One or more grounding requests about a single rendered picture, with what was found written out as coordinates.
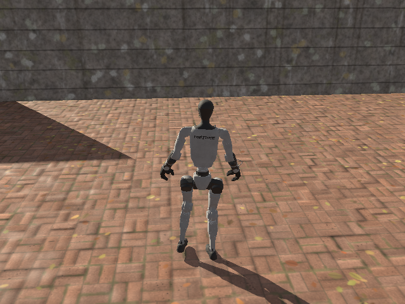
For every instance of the robot thigh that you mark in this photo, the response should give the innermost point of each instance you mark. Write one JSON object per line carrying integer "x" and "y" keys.
{"x": 213, "y": 197}
{"x": 186, "y": 184}

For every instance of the left robot hand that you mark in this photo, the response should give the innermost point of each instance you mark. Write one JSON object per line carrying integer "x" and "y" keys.
{"x": 162, "y": 173}

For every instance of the left robot thigh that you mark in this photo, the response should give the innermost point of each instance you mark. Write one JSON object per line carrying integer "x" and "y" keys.
{"x": 186, "y": 184}

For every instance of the right robot thigh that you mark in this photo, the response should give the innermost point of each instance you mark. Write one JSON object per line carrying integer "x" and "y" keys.
{"x": 213, "y": 197}

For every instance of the robot left forearm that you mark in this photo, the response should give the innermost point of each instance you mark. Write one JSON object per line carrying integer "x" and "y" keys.
{"x": 169, "y": 162}

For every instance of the right robot hand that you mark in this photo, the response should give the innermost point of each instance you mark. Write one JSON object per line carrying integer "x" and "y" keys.
{"x": 237, "y": 175}

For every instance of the robot right forearm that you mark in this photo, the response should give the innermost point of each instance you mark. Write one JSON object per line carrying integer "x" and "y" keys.
{"x": 233, "y": 164}

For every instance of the right robot upper arm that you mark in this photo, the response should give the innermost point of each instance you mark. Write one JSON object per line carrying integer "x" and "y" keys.
{"x": 227, "y": 144}

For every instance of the left robot upper arm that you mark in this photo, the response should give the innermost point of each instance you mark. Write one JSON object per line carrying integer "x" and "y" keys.
{"x": 179, "y": 143}

